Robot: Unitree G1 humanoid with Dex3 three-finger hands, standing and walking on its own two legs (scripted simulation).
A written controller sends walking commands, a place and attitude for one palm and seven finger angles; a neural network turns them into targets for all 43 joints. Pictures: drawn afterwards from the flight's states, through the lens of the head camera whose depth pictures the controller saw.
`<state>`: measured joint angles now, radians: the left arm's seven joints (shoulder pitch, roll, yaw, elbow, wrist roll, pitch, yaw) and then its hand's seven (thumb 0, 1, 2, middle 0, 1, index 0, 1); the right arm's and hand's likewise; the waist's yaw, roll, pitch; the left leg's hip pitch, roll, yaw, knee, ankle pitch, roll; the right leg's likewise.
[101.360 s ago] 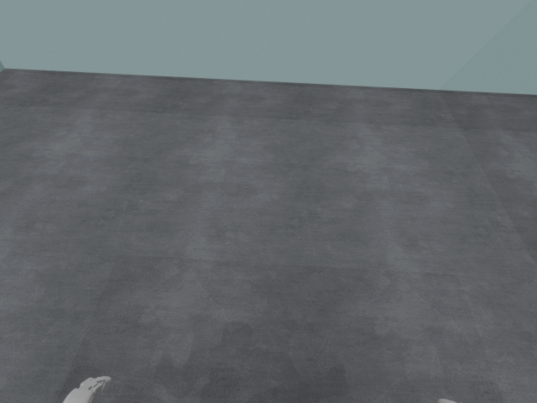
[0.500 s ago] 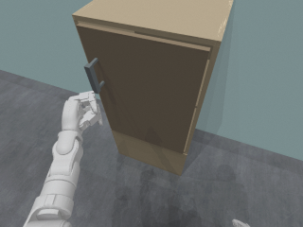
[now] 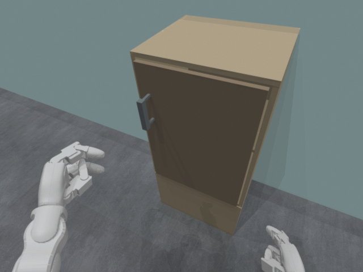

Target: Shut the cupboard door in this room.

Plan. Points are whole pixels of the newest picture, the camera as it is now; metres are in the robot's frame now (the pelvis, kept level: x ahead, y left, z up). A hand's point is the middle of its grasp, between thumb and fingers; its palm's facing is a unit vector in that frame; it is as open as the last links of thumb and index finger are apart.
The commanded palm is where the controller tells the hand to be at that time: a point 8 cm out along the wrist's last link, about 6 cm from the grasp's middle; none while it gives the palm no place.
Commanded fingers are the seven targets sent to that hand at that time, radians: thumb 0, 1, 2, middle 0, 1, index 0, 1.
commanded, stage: draw the hand back to the body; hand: left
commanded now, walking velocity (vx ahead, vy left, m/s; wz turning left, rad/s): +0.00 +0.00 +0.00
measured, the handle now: (147, 112) +0.62 +0.19 +0.00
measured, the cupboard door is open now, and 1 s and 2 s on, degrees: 0 0 0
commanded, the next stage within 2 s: step back with the hand held close in 0.66 s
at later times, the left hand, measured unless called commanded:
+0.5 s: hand (36, 197) +0.20 +0.27 +0.15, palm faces +0.48 -0.78 -0.39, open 7.2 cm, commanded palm +0.15 +0.30 +0.17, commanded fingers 0.00 0.90 0.90 -0.20 -0.30 -0.20 -0.30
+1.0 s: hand (42, 196) +0.20 +0.26 +0.15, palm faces +0.40 -0.79 -0.46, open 7.4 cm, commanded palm +0.14 +0.30 +0.17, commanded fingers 0.00 0.90 0.90 -0.20 -0.30 -0.20 -0.30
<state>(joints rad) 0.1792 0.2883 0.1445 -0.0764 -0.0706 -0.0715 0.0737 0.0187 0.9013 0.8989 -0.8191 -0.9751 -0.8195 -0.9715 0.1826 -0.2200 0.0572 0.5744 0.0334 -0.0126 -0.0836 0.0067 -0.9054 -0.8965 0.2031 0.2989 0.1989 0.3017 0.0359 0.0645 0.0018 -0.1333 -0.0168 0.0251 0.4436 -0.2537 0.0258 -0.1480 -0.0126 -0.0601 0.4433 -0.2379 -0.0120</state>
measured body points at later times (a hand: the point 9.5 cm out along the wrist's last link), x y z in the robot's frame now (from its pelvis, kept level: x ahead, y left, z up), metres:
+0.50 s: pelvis +0.01 +0.00 +0.00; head -0.01 -0.03 +0.45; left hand +0.16 +0.31 +0.17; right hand +0.20 -0.21 -0.09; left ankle +0.00 +0.10 -0.74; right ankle +0.00 -0.11 -0.74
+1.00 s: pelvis +0.00 +0.00 +0.00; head +0.01 -0.02 +0.45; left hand +0.17 +0.30 +0.18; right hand +0.18 -0.24 -0.10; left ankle +0.00 +0.10 -0.74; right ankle +0.00 -0.11 -0.74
